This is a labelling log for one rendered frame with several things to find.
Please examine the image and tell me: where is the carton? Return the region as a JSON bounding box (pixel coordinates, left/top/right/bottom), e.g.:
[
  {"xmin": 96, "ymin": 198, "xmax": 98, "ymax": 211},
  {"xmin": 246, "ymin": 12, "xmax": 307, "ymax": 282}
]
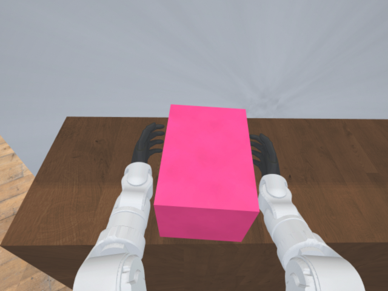
[{"xmin": 154, "ymin": 104, "xmax": 259, "ymax": 242}]

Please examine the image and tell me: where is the pedestal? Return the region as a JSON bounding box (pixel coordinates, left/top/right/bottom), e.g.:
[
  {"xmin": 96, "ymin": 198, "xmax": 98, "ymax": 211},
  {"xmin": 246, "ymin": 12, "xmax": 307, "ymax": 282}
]
[{"xmin": 0, "ymin": 116, "xmax": 388, "ymax": 291}]

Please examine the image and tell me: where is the robot left upper arm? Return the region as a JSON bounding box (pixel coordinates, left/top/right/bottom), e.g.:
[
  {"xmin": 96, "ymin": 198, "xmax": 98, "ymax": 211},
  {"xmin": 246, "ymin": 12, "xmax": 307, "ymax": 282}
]
[{"xmin": 74, "ymin": 252, "xmax": 147, "ymax": 291}]

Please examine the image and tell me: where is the robot right upper arm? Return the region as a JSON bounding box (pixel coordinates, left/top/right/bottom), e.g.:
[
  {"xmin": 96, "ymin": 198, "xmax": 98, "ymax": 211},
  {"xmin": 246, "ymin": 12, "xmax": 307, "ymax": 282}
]
[{"xmin": 285, "ymin": 255, "xmax": 364, "ymax": 291}]

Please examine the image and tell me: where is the robot left forearm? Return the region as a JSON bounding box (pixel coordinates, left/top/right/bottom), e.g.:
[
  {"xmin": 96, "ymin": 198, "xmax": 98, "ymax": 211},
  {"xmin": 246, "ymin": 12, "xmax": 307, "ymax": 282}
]
[{"xmin": 73, "ymin": 162, "xmax": 153, "ymax": 291}]

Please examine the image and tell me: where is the robot right forearm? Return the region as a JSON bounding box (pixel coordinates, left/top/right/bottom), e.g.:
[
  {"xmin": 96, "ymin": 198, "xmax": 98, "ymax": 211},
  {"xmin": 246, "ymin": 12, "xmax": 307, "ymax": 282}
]
[{"xmin": 258, "ymin": 174, "xmax": 365, "ymax": 291}]

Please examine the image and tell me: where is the right robot hand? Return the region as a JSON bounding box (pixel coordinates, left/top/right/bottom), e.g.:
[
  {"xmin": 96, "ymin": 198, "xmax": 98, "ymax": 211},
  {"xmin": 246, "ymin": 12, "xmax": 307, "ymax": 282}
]
[{"xmin": 249, "ymin": 133, "xmax": 281, "ymax": 177}]

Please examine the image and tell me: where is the left robot hand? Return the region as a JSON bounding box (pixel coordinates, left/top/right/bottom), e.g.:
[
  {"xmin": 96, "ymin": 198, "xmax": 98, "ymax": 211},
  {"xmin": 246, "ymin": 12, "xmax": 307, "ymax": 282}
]
[{"xmin": 131, "ymin": 122, "xmax": 165, "ymax": 164}]

